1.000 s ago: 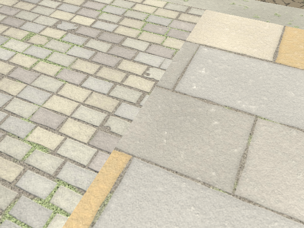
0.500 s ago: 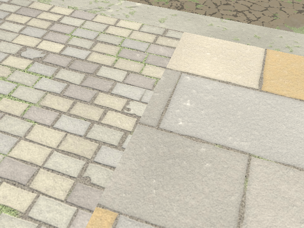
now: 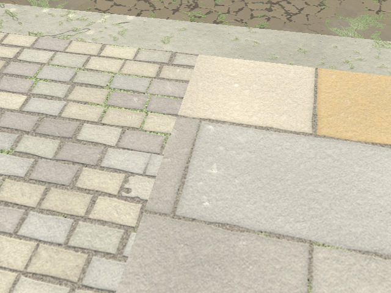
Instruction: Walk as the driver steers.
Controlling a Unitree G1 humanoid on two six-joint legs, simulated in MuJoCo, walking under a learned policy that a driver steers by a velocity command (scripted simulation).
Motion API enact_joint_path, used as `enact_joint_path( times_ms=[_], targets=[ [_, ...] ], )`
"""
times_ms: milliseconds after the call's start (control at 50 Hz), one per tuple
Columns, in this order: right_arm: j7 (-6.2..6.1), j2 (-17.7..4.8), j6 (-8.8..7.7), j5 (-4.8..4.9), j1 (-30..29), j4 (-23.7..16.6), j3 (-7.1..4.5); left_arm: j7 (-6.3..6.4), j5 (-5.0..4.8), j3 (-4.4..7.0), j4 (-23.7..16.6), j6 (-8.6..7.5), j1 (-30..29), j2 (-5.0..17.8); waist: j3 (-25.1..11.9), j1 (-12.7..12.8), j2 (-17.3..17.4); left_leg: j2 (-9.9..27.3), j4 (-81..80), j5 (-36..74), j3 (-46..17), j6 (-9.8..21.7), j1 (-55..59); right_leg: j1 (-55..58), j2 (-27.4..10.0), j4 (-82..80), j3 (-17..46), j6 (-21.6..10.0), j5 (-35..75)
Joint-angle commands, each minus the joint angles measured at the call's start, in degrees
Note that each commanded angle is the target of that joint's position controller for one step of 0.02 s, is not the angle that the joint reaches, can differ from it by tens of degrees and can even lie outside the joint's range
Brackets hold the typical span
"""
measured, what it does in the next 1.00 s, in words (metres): walks ahead, turning right: left foot, then right foot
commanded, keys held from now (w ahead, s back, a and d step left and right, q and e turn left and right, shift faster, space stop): w+e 0.86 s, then w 0.14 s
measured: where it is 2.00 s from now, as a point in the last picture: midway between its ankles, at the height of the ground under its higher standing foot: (287, 182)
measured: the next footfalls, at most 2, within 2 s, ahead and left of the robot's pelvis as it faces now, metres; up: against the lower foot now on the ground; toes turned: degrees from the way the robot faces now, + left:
left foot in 0.26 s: +0.34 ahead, +0.14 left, +0.00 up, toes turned -12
right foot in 0.80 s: +0.52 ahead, -0.20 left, +0.00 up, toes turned -31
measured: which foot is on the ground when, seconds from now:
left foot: up 0.00-0.24, down 0.26-0.78, up 0.80-1.00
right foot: down 0.00-0.26, up 0.28-0.78, down 0.80-1.00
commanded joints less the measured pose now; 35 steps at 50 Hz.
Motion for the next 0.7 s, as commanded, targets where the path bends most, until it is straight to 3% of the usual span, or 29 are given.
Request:
enact_joint_path(
  times_ms=[20, 80, 140, 200, 220, 240, 260, 280, 300, 320, 340, 360, 380, 420, 460, 540, 600, 660, 700],
  targets=[
    [-0.46, -3.5, 0.21, -0.35, -1.7, -4.2, -0.96, 1.37, -0.39, 2.64, -4.4, -0.89, -1.6, 10.4, -1.6, -1.3, -4.7, -1.1, -11.0, 9.6, 1.2, -2.3, 0.1, -2.1, -12.6, -8.8, 11.2, -9.7, 11.0],
    [0.01, -2.2, -0.25, 0.24, -8.1, -6.2, -0.44, 1.94, -0.75, 2.78, -3.7, -0.36, 1.3, 10.7, -1.3, 1.4, -6.1, -4.1, -23.1, 19.6, 1.8, -2.4, 5.1, -3.8, -10.7, -7.7, 10.3, -7.1, 5.5],
    [0.58, -3.8, -0.71, 1.04, -11.1, -7.8, -0.84, 2.18, -1.21, 2.79, -2.9, 0.12, 3.8, 10.3, -1.5, 2.2, -6.8, -5.0, -27.9, 20.4, -0.2, -1.7, 6.9, -0.3, -12.6, -4.6, 14.4, -6.2, 1.8],
    [1.11, -6.2, -1.45, 1.17, -9.3, -7.8, -1.66, 2.66, -0.84, 2.98, -3.3, 0.77, 3.5, 10.4, -2.0, 0.3, -8.0, -4.7, -29.9, 13.6, -1.5, 0.2, 9.1, 4.8, -14.9, 1.1, 19.3, -5.0, 2.6],
    [1.07, -6.7, -1.72, 1.13, -6.5, -7.2, -2.0, 2.64, -0.67, 2.96, -3.6, 1.06, 2.9, 10.1, -2.7, -1.2, -8.7, -4.9, -31.1, 11.5, -0.6, 1.3, 12.8, 5.0, -14.5, 3.6, 20.1, -4.4, 4.1],
    [0.77, -8.0, -1.96, 0.73, -1.1, -5.9, -2.79, 2.49, -0.47, 2.4, -4.1, 1.19, 2.6, 8.5, -5.8, -3.9, -8.1, -4.4, -32.8, 10.9, -0.1, 3.0, 21.1, 3.8, -11.7, 9.3, 18.9, -3.0, 6.2],
    [0.37, -10.7, -2.13, -0.19, 6.8, -5.1, -3.57, 2.13, 0.26, 1.11, -5.2, 1.09, 2.9, 5.1, -13.5, -7.2, -3.3, 3.5, -31.4, 7.9, -6.9, 6.3, 35.1, -2.0, -8.0, 23.7, 14.8, -1.1, 1.2],
    [0.23, -15.7, -1.29, -0.79, 12.4, -3.7, -4.88, 1.98, -0.98, -0.09, -6.7, 0.36, 10.9, 1.0, -20.9, -4.4, 14.2, 16.9, -35.2, -0.9, -31.5, 15.4, 55.1, -22.2, 0.8, 42.9, 6.6, 3.0, -22.3],
    [0.64, -11.8, -0.87, 0.63, 12.7, -3.6, -4.21, 2.09, -2.0, 0.49, -6.2, 0.07, 11.8, 6.2, -20.0, -4.8, 15.0, 19.7, -39.1, -14.0, -42.5, 16.7, 55.2, -31.5, -3.5, 52.6, 7.3, 3.7, -26.3],
    [0.53, -7.2, -0.65, 0.78, 9.7, -4.8, -3.06, 2.17, -1.98, 1.65, -6.3, 0.35, 6.2, 10.5, -12.2, -6.3, 7.4, 16.8, -40.3, -15.1, -33.7, 13.8, 48.3, -33.5, -6.0, 55.3, 7.6, 4.0, -20.9],
    [0.48, -5.9, -0.29, 0.39, 6.7, -5.1, -2.56, 2.32, -1.37, 1.9, -7.1, 0.73, 2.4, 10.6, -7.5, -5.7, 2.9, 14.1, -40.8, -8.3, -24.8, 11.7, 41.0, -32.0, -8.2, 54.5, 5.4, 4.4, -16.3],
    [0.52, -4.7, -0.07, 0.11, 4.6, -4.8, -2.15, 2.25, -0.72, 2.02, -7.8, 0.85, 0.2, 9.8, -3.9, -4.8, 2.3, 11.6, -42.2, -1.4, -18.9, 11.1, 35.1, -30.6, -9.7, 51.8, 5.0, 4.7, -13.2],
    [0.43, -3.8, -0.09, -0.26, 3.7, -4.5, -1.83, 1.93, -0.77, 2.17, -8.2, 1.12, 0.1, 8.8, -2.6, -3.5, 3.8, 9.8, -43.7, 2.8, -14.2, 10.4, 31.5, -28.2, -11.3, 49.7, 4.9, 4.7, -11.2],
    [0.47, -3.8, -0.49, 0.03, 3.8, -3.6, -2.04, 1.52, -1.26, 1.81, -8.7, 1.83, 0.5, 6.2, -2.0, -2.8, 4.9, 8.3, -46.3, 7.4, -8.2, 10.7, 28.7, -26.3, -12.3, 47.5, 3.2, 4.9, -9.4],
    [0.49, -5.2, -0.91, 0.37, 4.4, -2.7, -2.62, 1.38, -1.0, 1.55, -10.2, 2.29, -1.2, 5.0, -1.5, -2.7, 3.6, 9.0, -47.9, 12.0, -4.6, 11.9, 28.6, -28.1, -13.0, 44.6, 2.9, 5.4, -6.9],
    [0.23, -7.0, -0.48, 0.4, 4.7, -1.7, -3.25, 0.58, -0.96, 1.21, -12.2, 2.06, -5.2, 4.2, -1.0, -3.4, 2.1, 8.5, -48.8, 18.8, 3.2, 11.7, 30.7, -29.3, -13.2, 33.9, 1.8, 5.7, 3.1],
    [-0.1, -8.1, 0.18, 0.64, 6.2, -0.8, -3.42, -0.55, -0.83, 0.68, -14.0, 1.6, -11.0, 3.2, 0.6, -5.5, 1.4, 7.9, -48.7, 20.0, 8.3, 10.4, 31.8, -27.1, -12.2, 24.9, -1.4, 5.0, 9.5],
    [-0.21, -9.4, 1.14, 1.29, 8.8, 0.4, -3.75, -1.58, -1.02, 0.47, -16.2, 1.59, -15.7, 3.0, 2.3, -6.9, 1.0, 9.4, -47.6, 21.7, 10.6, 9.7, 35.9, -27.1, -11.3, 19.7, -3.8, 3.9, 8.4],
    [-0.28, -10.4, 1.97, 1.84, 9.3, 0.8, -4.06, -2.19, -1.04, 0.79, -17.5, 1.67, -16.9, 3.8, 2.5, -6.2, 1.6, 10.4, -44.8, 29.1, 12.2, 8.9, 39.0, -25.8, -10.0, 17.5, -5.5, 2.3, 4.0]
  ],
)
Keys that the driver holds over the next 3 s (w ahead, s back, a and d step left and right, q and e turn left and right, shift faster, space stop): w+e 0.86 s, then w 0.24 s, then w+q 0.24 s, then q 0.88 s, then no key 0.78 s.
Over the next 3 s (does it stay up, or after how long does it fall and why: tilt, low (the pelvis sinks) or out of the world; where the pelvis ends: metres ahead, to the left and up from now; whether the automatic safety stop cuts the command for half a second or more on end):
stays up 0.91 -0.27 -0.01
